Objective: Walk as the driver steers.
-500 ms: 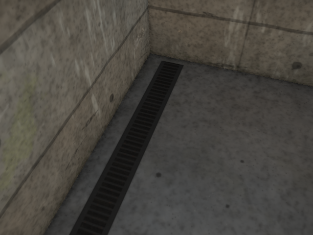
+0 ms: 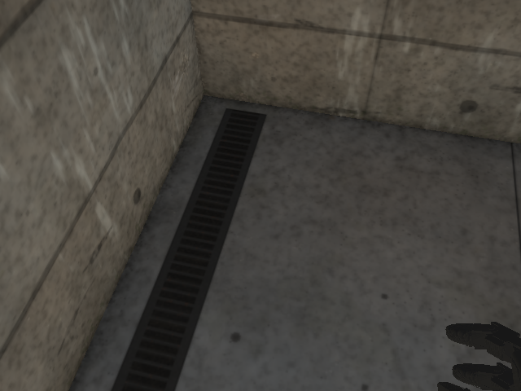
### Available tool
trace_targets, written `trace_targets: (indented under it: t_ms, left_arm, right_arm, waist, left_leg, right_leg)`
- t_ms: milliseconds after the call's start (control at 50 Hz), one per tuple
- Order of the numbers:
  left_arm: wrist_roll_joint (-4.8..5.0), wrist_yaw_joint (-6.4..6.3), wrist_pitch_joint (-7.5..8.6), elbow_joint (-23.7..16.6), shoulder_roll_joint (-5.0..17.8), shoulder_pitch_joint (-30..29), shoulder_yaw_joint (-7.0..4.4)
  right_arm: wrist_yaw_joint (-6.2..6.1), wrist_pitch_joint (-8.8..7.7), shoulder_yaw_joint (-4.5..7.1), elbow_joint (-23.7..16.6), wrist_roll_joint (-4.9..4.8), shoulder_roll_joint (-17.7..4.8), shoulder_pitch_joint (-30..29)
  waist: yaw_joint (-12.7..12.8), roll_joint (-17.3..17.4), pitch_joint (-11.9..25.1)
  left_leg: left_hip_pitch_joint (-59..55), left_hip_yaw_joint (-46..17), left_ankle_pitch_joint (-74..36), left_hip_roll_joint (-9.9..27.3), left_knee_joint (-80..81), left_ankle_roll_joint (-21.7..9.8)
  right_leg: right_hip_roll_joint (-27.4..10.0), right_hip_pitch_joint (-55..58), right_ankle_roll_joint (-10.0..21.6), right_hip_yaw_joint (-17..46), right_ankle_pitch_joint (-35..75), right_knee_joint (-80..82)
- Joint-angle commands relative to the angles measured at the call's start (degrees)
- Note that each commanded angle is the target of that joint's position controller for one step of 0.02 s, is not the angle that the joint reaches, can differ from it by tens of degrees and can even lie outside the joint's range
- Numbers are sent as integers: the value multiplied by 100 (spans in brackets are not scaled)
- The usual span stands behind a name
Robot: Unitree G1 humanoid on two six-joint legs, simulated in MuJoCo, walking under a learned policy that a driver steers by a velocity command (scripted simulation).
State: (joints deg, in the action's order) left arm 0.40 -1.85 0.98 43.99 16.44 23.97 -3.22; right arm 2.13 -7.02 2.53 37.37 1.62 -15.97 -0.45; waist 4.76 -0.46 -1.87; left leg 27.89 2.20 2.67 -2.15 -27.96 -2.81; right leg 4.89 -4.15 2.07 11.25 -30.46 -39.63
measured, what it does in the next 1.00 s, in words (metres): walks ahead, turning right: right foot, then left foot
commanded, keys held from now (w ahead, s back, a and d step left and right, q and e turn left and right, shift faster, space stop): no key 0.16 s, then e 0.84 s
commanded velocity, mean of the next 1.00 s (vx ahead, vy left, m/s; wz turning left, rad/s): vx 0.05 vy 0.00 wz -0.40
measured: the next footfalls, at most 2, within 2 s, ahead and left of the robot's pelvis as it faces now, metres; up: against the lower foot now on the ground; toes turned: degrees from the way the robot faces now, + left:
right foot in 0.40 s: +0.14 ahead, -0.14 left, +0.00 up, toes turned -6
left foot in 0.80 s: +0.19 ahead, +0.09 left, +0.00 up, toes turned -22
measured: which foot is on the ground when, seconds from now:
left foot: down 0.00-0.40, up 0.42-0.78, down 0.80-1.00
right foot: up 0.00-0.38, down 0.40-0.80, up 0.82-1.00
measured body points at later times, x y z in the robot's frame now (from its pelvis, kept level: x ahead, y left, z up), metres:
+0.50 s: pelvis +0.09 -0.02 +0.01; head +0.13 -0.05 +0.46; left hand +0.26 +0.24 -0.07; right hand +0.22 -0.32 -0.10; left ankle +0.10 +0.10 -0.67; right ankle +0.10 -0.13 -0.72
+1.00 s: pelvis +0.11 +0.01 +0.02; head +0.15 +0.02 +0.47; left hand +0.37 +0.23 -0.08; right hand +0.12 -0.30 -0.07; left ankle +0.15 +0.11 -0.72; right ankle +0.03 -0.12 -0.64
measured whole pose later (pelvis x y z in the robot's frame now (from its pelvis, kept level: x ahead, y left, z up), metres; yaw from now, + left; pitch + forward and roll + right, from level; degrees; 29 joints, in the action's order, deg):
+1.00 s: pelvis +0.11 +0.01 +0.02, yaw -25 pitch +1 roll -1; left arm 1.6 -3.1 -4.1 36.9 20.6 11.9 -6.5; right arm -2.3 0.2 3.1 41.8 1.0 -14.5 8.8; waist -0.9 -2.7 -2.8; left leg 12.9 3.4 13.0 1.0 -24.6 -1.8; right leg 2.3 -29.5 -5.5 6.3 -22.3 -63.9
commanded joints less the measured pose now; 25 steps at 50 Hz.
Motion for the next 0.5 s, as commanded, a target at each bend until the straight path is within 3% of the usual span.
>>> trace_targets:
  t_ms: [20,40,60,80,100,140,180,220,260,280,300,320,380,400,420,440,460,500]
  left_arm:
    - [-12,49,172,-206,919,795,-150]
    - [91,45,137,-364,1035,142,-203]
    - [38,7,88,-426,910,-191,-160]
    - [-40,-18,24,-478,828,-365,-166]
    - [-44,-25,-56,-469,648,-228,-144]
    - [-59,-66,-150,-423,261,-13,-47]
    - [-127,-94,-185,-446,141,-37,12]
    - [-74,-77,-230,-513,336,-266,-29]
    - [-27,-59,-279,-696,606,-707,-111]
    - [-24,-51,-293,-795,656,-866,-131]
    - [-24,-40,-295,-876,654,-1000,-136]
    - [20,-28,-294,-963,555,-1100,-118]
    - [-12,66,-255,-962,552,-962,-176]
    - [-46,69,-239,-1009,746,-887,-238]
    - [-68,11,-239,-1101,1309,-823,-378]
    - [-74,28,-207,-1119,1348,-706,-397]
    - [-148,45,-112,-1108,1150,-490,-340]
    - [-54,38,-11,-1170,1052,-927,-330]
  right_arm:
    - [-75,152,315,40,-47,-949,1901]
    - [-123,205,241,-29,-109,-740,1430]
    - [-141,246,153,-16,-111,-543,1055]
    - [-148,276,80,-13,-119,-401,803]
    - [-147,296,55,37,-72,-412,631]
    - [-115,292,41,138,-8,-416,338]
    - [-104,272,42,241,-17,-465,385]
    - [-141,326,115,294,-56,-697,424]
    - [-222,472,214,338,-56,-1013,446]
    - [-266,551,232,355,-64,-1060,484]
    - [-307,614,236,378,-88,-1059,515]
    - [-354,650,234,411,-204,-1020,527]
    - [-360,737,209,447,-270,-878,601]
    - [-363,744,193,506,-264,-769,794]
    - [-341,701,133,370,-104,-500,912]
    - [-376,682,124,123,-61,-539,297]
    - [-364,681,178,74,-92,-672,105]
    - [-339,726,234,211,-183,-678,402]
  waist:
    - [-858,954,2705]
    - [-831,747,1744]
    - [-674,307,1258]
    - [-526,223,888]
    - [-307,370,762]
    - [-113,656,683]
    - [-126,736,883]
    - [-249,724,979]
    - [-424,693,748]
    - [-474,682,602]
    - [-515,679,455]
    - [-515,682,350]
    - [-380,621,375]
    - [-378,286,368]
    - [-656,-1089,515]
    - [-271,-1724,376]
    - [-102,-1335,532]
    - [-374,-598,676]
  left_leg:
    - [-4857,-3294,-3648,2660,176,-1837]
    - [-4127,-2426,-3210,2320,324,-1544]
    - [-3343,-1938,-3036,1962,516,-1327]
    - [-2634,-1671,-2974,1761,697,-1266]
    - [-1973,-1392,-2795,1573,918,-1195]
    - [-1190,-940,-2878,1344,1099,-1169]
    - [-1146,-766,-2809,1428,1079,-1193]
    - [-1204,-706,-1870,1515,1116,-1142]
    - [-1181,-801,-460,1588,1223,-1120]
    - [-1185,-871,170,1658,1277,-1116]
    - [-1215,-935,554,1723,1296,-1107]
    - [-1291,-999,823,1797,1248,-1086]
    - [-1438,-701,425,1639,644,-753]
    - [-1326,-437,569,1409,137,-408]
    - [-625,352,1299,680,-1214,131]
    - [354,317,2793,-64,-2099,426]
    - [750,-252,3445,19,-3172,465]
    - [904,-546,2907,214,-3609,485]
  right_leg:
    - [111,-2795,-507,459,-746,-3735]
    - [-170,-3086,-565,168,-404,-3675]
    - [-429,-2995,-606,-143,-90,-3356]
    - [-601,-2820,-659,-300,127,-3023]
    - [-737,-2305,-691,-387,323,-2635]
    - [-749,-1590,-765,-655,436,-1609]
    - [-816,-1192,-754,-689,738,-847]
    - [-822,-1013,-688,-775,1387,-407]
    - [-790,-1204,-611,-898,1373,-345]
    - [-797,-1347,-559,-930,1234,-333]
    - [-805,-1479,-500,-966,1129,-285]
    - [-797,-1572,-407,-1031,1196,-73]
    - [-622,-1128,-69,-1189,1786,825]
    - [-804,-896,138,-805,2597,1322]
    - [-1760,-380,636,579,4118,1619]
    - [-2401,-245,1510,1680,4498,1973]
    - [-2459,-24,1741,1780,4753,2038]
    - [-2021,103,1294,1089,4944,1772]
